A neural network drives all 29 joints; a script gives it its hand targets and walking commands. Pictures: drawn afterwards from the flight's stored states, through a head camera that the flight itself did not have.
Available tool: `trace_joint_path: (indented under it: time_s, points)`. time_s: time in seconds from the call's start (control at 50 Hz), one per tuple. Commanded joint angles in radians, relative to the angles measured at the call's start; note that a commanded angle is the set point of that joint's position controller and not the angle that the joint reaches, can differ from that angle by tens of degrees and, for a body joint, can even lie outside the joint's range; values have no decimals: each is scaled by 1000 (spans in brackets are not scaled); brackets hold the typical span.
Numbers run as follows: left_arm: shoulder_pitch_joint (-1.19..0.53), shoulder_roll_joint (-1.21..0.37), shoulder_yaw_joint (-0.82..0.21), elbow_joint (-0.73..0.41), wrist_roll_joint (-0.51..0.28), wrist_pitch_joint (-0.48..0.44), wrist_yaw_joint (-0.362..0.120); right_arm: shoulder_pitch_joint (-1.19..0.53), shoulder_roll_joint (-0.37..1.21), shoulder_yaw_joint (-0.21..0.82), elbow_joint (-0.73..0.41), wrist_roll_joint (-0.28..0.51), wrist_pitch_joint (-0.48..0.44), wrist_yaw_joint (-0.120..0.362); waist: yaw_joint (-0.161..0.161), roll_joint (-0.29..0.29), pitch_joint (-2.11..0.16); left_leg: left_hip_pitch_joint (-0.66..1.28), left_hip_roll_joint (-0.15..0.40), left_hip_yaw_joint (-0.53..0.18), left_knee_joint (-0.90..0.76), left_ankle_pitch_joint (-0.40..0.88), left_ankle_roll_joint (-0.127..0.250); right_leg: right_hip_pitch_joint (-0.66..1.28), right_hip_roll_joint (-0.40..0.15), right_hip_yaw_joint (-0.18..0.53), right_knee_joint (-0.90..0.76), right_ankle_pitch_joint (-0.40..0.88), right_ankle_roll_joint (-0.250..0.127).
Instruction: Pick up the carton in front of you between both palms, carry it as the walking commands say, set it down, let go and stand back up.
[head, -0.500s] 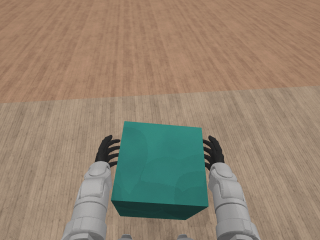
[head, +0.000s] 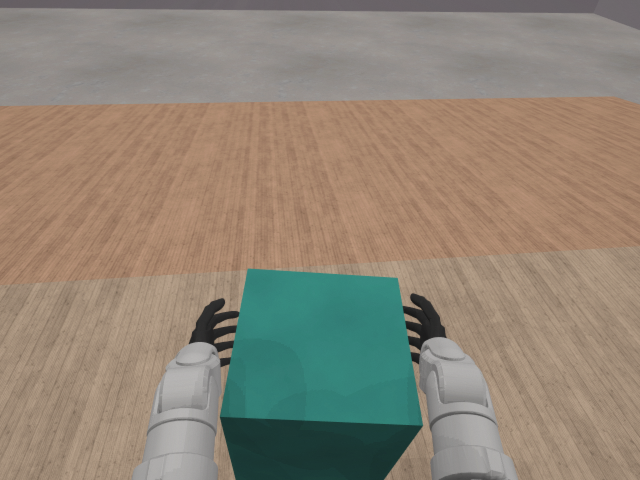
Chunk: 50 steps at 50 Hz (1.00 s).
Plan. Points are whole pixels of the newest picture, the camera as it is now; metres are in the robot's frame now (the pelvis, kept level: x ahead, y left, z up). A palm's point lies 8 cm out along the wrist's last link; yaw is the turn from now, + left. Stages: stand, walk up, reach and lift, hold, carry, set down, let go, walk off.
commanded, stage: reach and lift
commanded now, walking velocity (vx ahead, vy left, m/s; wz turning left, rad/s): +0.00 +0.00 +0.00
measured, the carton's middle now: (315, 382) +0.29 +0.00 -0.05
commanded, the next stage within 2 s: hold in 0.86 s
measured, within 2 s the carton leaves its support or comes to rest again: neither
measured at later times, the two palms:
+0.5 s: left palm (201, 341) +0.31 +0.15 +0.04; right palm (429, 337) +0.31 -0.15 +0.04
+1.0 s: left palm (200, 340) +0.30 +0.15 +0.05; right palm (436, 334) +0.30 -0.15 +0.06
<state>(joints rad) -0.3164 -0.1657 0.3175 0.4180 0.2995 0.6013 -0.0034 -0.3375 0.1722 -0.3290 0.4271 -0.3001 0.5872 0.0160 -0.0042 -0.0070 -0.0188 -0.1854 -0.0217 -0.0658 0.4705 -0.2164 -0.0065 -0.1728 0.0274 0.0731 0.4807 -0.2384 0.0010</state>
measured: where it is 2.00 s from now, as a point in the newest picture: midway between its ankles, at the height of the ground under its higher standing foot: outside the picture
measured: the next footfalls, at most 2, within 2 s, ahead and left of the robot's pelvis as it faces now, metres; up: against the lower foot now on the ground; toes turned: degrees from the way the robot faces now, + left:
left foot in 1.82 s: +0.20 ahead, +0.10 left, +0.00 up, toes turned +8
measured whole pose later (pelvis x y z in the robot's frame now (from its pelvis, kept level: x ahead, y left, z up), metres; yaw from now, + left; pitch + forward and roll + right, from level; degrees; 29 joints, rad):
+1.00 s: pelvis +0.01 +0.00 +0.01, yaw +0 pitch -7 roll +0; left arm -0.25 -0.15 0.21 0.22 0.26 0.73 0.00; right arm -0.27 0.15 -0.23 0.23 -0.27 0.71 0.02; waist 0.00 0.00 0.02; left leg -0.05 -0.02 -0.07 0.35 -0.18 -0.01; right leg -0.03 0.02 0.08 0.35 -0.20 0.00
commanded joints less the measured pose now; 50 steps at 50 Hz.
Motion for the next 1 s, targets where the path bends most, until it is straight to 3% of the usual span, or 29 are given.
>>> trace_joint_path:
  time_s: [0.0,0.16,0.52,0.84,0.92,0.98]
  points:
    - [-605,-935,-515,3,-208,-25,-255,-508,963,506,72,188,-5,243,4,5,-167,67,-54,7,-83,-29,19,3,43,3,-106,1,-11]
    - [-591,-935,-518,3,-204,-10,-249,-503,936,500,70,176,4,244,-2,15,-187,111,-55,6,-103,5,13,31,50,-2,-121,27,-12]
    - [-415,-908,-571,-142,-241,36,-223,-339,892,549,-78,209,47,231,0,13,-199,204,-61,-8,-132,262,-3,118,63,1,-147,253,-3]
    - [-424,-879,-593,-200,-259,72,-227,-343,897,577,-133,232,88,222,6,-1,-168,196,-70,3,-147,199,4,137,60,6,-165,225,5]
    - [-420,-894,-666,-287,-302,96,-227,-325,916,643,-214,272,114,215,-2,0,-232,239,-73,-2,-150,260,1,179,60,13,-170,301,11]
    - [-382,-851,-641,-285,-289,128,-219,-289,874,622,-209,262,149,206,-7,3,-169,226,-70,-6,-168,230,1,172,56,13,-186,274,8]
